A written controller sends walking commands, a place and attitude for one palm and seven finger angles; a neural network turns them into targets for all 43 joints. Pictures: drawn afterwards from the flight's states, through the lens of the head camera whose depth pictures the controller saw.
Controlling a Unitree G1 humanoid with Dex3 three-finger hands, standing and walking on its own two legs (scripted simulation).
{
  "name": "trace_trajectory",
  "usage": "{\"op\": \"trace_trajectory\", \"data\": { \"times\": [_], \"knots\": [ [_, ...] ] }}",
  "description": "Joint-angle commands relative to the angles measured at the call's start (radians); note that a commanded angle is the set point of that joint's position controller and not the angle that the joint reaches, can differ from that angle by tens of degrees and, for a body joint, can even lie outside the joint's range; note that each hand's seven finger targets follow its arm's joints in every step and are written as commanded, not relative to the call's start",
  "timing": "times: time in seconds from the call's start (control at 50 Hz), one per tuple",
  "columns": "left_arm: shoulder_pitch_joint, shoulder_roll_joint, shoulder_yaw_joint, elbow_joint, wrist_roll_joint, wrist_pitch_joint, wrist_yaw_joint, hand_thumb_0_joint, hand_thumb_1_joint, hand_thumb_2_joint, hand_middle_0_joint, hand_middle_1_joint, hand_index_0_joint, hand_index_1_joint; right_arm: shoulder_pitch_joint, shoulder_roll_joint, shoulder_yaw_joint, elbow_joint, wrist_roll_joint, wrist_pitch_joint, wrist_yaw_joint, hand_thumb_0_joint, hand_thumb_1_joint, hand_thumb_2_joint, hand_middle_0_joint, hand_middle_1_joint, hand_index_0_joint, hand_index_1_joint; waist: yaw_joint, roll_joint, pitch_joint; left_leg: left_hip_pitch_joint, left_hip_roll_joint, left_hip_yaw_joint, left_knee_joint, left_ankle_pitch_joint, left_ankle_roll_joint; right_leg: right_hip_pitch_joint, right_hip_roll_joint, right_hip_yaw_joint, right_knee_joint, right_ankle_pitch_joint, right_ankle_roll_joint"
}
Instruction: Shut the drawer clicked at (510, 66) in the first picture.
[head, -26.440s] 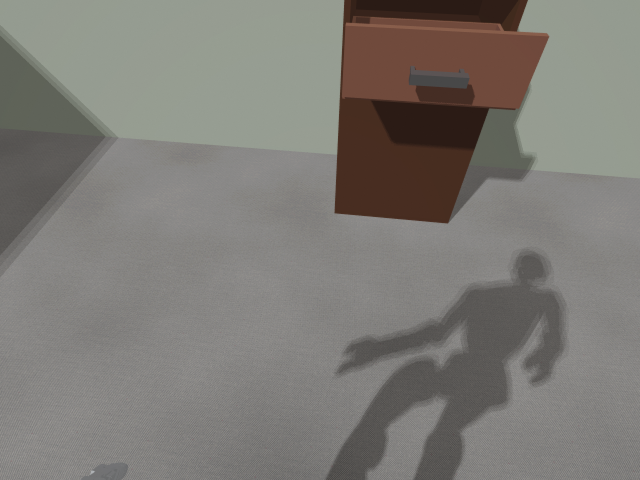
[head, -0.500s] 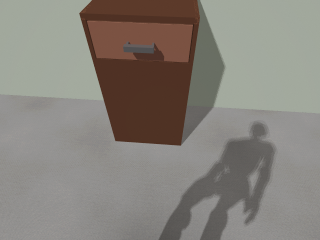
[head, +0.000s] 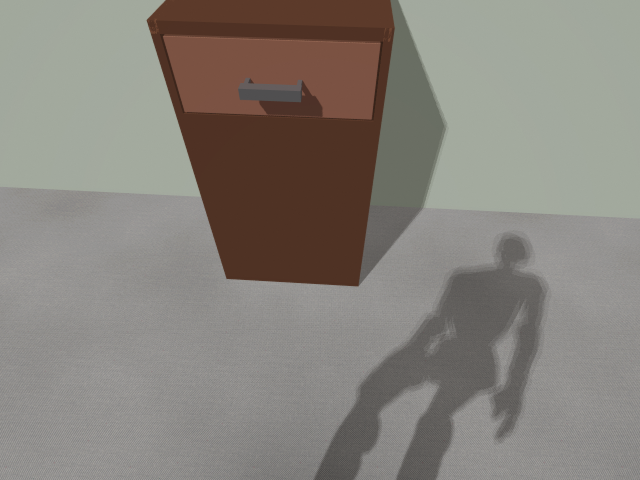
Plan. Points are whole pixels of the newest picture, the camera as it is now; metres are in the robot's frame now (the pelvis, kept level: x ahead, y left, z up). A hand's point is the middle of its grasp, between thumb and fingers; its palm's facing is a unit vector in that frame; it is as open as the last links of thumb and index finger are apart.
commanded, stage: look to check the result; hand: left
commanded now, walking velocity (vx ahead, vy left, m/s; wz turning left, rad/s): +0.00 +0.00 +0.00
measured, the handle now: (272, 87) +0.88 +0.16 +0.04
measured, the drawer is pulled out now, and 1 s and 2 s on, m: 0.00 0.00 0.00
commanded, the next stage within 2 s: stand and wait in 0.38 s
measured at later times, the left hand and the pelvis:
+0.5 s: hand out of the picture +0.03 +0.17 -0.17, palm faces +0.03 -0.98 -0.21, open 7.4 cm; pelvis +0.01 -0.01 +0.00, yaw +0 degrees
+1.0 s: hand out of the picture +0.03 +0.17 -0.17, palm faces +0.03 -0.98 -0.21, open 7.4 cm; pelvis +0.02 -0.01 +0.00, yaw +0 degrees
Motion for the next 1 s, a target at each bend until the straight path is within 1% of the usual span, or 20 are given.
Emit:
{"op": "trace_trajectory", "data": {
  "times": [0.0, 0.02, 0.06, 0.16, 0.2, 0.3, 0.32, 0.4, 0.44, 0.48, 0.52, 0.56, 0.6, 0.64, 0.66, 0.74, 0.78, 0.88, 0.96, 0.98],
  "knots": [
    [0.049, 0.11, 0.015, -0.019, 0.0, -0.012, 0.004, 0.0, 0.9, 0.9, -0.2, -0.3, -0.2, -0.3, 0.074, -0.078, -0.015, -0.014, 0.003, -0.007, -0.002, 0.0, -0.9, -0.9, 0.2, 0.3, 0.2, 0.3, -0.007, 0.009, 0.051, -0.026, 0.086, -0.107, -0.11, -0.053, 0.028, -0.041, -0.089, 0.105, -0.119, -0.105, -0.028],
    [0.046, 0.113, 0.016, -0.02, 0.0, -0.012, 0.003, 0.0, 0.9, 0.9, -0.2, -0.3, -0.2, -0.3, 0.075, -0.084, -0.016, -0.016, 0.002, -0.008, -0.002, 0.0, -0.9, -0.9, 0.2, 0.3, 0.2, 0.3, -0.007, 0.013, 0.053, -0.028, 0.087, -0.106, -0.113, -0.048, 0.028, -0.037, -0.089, 0.105, -0.118, -0.098, -0.028],
    [0.048, 0.118, 0.017, -0.02, 0.0, -0.015, 0.003, 0.0, 0.9, 0.9, -0.2, -0.3, -0.2, -0.3, 0.069, -0.086, -0.016, -0.015, 0.003, -0.012, -0.002, 0.0, -0.9, -0.9, 0.2, 0.3, 0.2, 0.3, -0.005, 0.013, 0.025, -0.011, 0.089, -0.105, -0.105, -0.015, 0.029, -0.018, -0.092, 0.103, -0.114, -0.067, -0.028],
    [0.031, 0.124, 0.016, -0.021, 0.0, -0.018, 0.003, 0.0, 0.9, 0.9, -0.2, -0.3, -0.2, -0.3, 0.063, -0.094, -0.016, -0.014, 0.004, -0.012, -0.002, 0.0, -0.9, -0.9, 0.2, 0.3, 0.2, 0.3, -0.008, -0.005, 0.022, 0.004, 0.091, -0.103, -0.102, 0.018, 0.026, -0.012, -0.095, 0.101, -0.117, -0.04, -0.028],
    [0.026, 0.122, 0.015, -0.019, -0.001, -0.017, 0.002, 0.0, 0.9, 0.9, -0.2, -0.3, -0.2, -0.3, 0.054, -0.096, -0.014, -0.013, 0.004, -0.012, -0.003, 0.0, -0.9, -0.9, 0.2, 0.3, 0.2, 0.3, -0.007, 0.008, 0.037, 0.002, 0.093, -0.105, -0.109, 0.014, 0.025, -0.018, -0.092, 0.102, -0.117, -0.039, -0.027],
    [0.019, 0.131, 0.016, -0.021, -0.001, -0.018, 0.002, 0.0, 0.9, 0.9, -0.2, -0.3, -0.2, -0.3, 0.045, -0.102, -0.015, -0.01, 0.003, -0.012, -0.002, 0.0, -0.9, -0.9, 0.2, 0.3, 0.2, 0.3, -0.007, -0.005, 0.02, 0.015, 0.093, -0.099, -0.107, 0.026, 0.023, -0.006, -0.094, 0.104, -0.12, -0.028, -0.026],
    [0.015, 0.133, 0.016, -0.021, -0.001, -0.017, 0.002, 0.0, 0.9, 0.9, -0.2, -0.3, -0.2, -0.3, 0.041, -0.101, -0.014, -0.01, 0.003, -0.011, -0.002, 0.0, -0.9, -0.9, 0.2, 0.3, 0.2, 0.3, -0.006, 0.001, 0.033, 0.011, 0.091, -0.097, -0.108, 0.021, 0.022, -0.011, -0.095, 0.106, -0.124, -0.034, -0.025],
    [0.007, 0.141, 0.017, -0.024, -0.001, -0.019, 0.001, 0.0, 0.9, 0.9, -0.2, -0.3, -0.2, -0.3, 0.041, -0.106, -0.014, -0.008, 0.003, -0.012, -0.001, 0.0, -0.9, -0.9, 0.2, 0.3, 0.2, 0.3, -0.009, -0.011, 0.016, 0.02, 0.091, -0.095, -0.106, 0.037, 0.021, 0.004, -0.096, 0.107, -0.126, -0.018, -0.026],
    [0.003, 0.147, 0.019, -0.027, -0.001, -0.02, 0.002, 0.0, 0.9, 0.9, -0.2, -0.3, -0.2, -0.3, 0.033, -0.116, -0.016, -0.011, 0.004, -0.011, -0.001, 0.0, -0.9, -0.9, 0.2, 0.3, 0.2, 0.3, -0.008, -0.008, 0.027, 0.018, 0.092, -0.095, -0.105, 0.039, 0.02, -0.002, -0.095, 0.104, -0.129, -0.019, -0.026],
    [0.003, 0.143, 0.018, -0.025, -0.002, -0.021, 0.001, 0.0, 0.9, 0.9, -0.2, -0.3, -0.2, -0.3, 0.029, -0.111, -0.014, -0.006, 0.003, -0.013, -0.001, 0.0, -0.9, -0.9, 0.2, 0.3, 0.2, 0.3, -0.007, 0.006, 0.007, 0.031, 0.093, -0.096, -0.106, 0.052, 0.021, 0.01, -0.097, 0.108, -0.126, -0.002, -0.027],
    [0.001, 0.146, 0.017, -0.022, -0.002, -0.021, 0.0, 0.0, 0.9, 0.9, -0.2, -0.3, -0.2, -0.3, 0.021, -0.114, -0.014, -0.006, 0.003, -0.012, -0.001, 0.0, -0.9, -0.9, 0.2, 0.3, 0.2, 0.3, -0.007, 0.006, 0.02, 0.03, 0.093, -0.093, -0.107, 0.049, 0.018, 0.005, -0.098, 0.106, -0.131, 0.0, -0.026],
    [-0.002, 0.145, 0.017, -0.024, -0.002, -0.02, 0.001, 0.0, 0.9, 0.9, -0.2, -0.3, -0.2, -0.3, 0.023, -0.114, -0.014, -0.007, 0.003, -0.011, -0.001, 0.0, -0.9, -0.9, 0.2, 0.3, 0.2, 0.3, -0.007, -0.014, 0.029, 0.026, 0.093, -0.095, -0.11, 0.039, 0.019, 0.0, -0.096, 0.106, -0.135, -0.017, -0.025],
    [-0.004, 0.148, 0.017, -0.023, -0.002, -0.019, 0.0, 0.0, 0.9, 0.9, -0.2, -0.3, -0.2, -0.3, 0.022, -0.116, -0.013, -0.005, 0.002, -0.01, -0.001, 0.0, -0.9, -0.9, 0.2, 0.3, 0.2, 0.3, -0.008, -0.002, 0.028, 0.026, 0.091, -0.092, -0.111, 0.026, 0.018, 0.0, -0.097, 0.111, -0.141, -0.034, -0.025],
    [-0.003, 0.158, 0.021, -0.025, -0.001, -0.023, 0.001, 0.0, 0.9, 0.9, -0.2, -0.3, -0.2, -0.3, 0.026, -0.125, -0.016, -0.008, 0.004, -0.012, -0.001, 0.0, -0.9, -0.9, 0.2, 0.3, 0.2, 0.3, -0.009, -0.013, 0.012, 0.036, 0.092, -0.091, -0.104, 0.054, 0.018, 0.013, -0.097, 0.111, -0.139, 0.0, -0.027],
    [-0.006, 0.157, 0.019, -0.023, -0.002, -0.022, 0.0, 0.0, 0.9, 0.9, -0.2, -0.3, -0.2, -0.3, 0.023, -0.12, -0.014, -0.002, 0.003, -0.011, -0.001, 0.0, -0.9, -0.9, 0.2, 0.3, 0.2, 0.3, -0.009, -0.017, 0.015, 0.033, 0.092, -0.088, -0.106, 0.046, 0.016, 0.013, -0.1, 0.109, -0.142, -0.009, -0.025],
    [-0.004, 0.161, 0.019, -0.023, -0.002, -0.023, 0.001, 0.0, 0.9, 0.9, -0.2, -0.3, -0.2, -0.3, 0.019, -0.128, -0.015, -0.006, 0.004, -0.012, -0.001, 0.0, -0.9, -0.9, 0.2, 0.3, 0.2, 0.3, -0.007, 0.002, 0.009, 0.041, 0.092, -0.089, -0.103, 0.062, 0.016, 0.018, -0.1, 0.112, -0.14, 0.012, -0.027],
    [-0.006, 0.157, 0.018, -0.02, -0.003, -0.023, 0.0, 0.0, 0.9, 0.9, -0.2, -0.3, -0.2, -0.3, 0.018, -0.125, -0.013, -0.003, 0.003, -0.012, -0.002, 0.0, -0.9, -0.9, 0.2, 0.3, 0.2, 0.3, -0.007, -0.009, 0.006, 0.043, 0.094, -0.091, -0.106, 0.061, 0.016, 0.022, -0.1, 0.11, -0.141, 0.014, -0.027],
    [-0.006, 0.163, 0.019, -0.021, -0.003, -0.026, 0.001, 0.0, 0.9, 0.9, -0.2, -0.3, -0.2, -0.3, 0.016, -0.128, -0.014, 0.0, 0.004, -0.013, -0.003, 0.0, -0.9, -0.9, 0.2, 0.3, 0.2, 0.3, -0.009, -0.007, 0.001, 0.052, 0.094, -0.086, -0.103, 0.076, 0.013, 0.032, -0.102, 0.109, -0.142, 0.051, -0.025],
    [-0.008, 0.159, 0.017, -0.019, -0.003, -0.024, 0.001, 0.0, 0.9, 0.9, -0.2, -0.3, -0.2, -0.3, 0.011, -0.13, -0.013, 0.0, 0.003, -0.011, -0.003, 0.0, -0.9, -0.9, 0.2, 0.3, 0.2, 0.3, -0.009, -0.004, 0.023, 0.047, 0.098, -0.087, -0.11, 0.061, 0.013, 0.017, -0.098, 0.11, -0.146, 0.027, -0.027],
    [-0.008, 0.159, 0.017, -0.02, -0.004, -0.023, 0.0, 0.0, 0.9, 0.9, -0.2, -0.3, -0.2, -0.3, 0.013, -0.133, -0.012, 0.001, 0.002, -0.011, -0.003, 0.0, -0.9, -0.9, 0.2, 0.3, 0.2, 0.3, -0.009, 0.014, 0.019, 0.045, 0.098, -0.087, -0.112, 0.055, 0.013, 0.02, -0.097, 0.113, -0.148, 0.016, -0.026]
  ]
}}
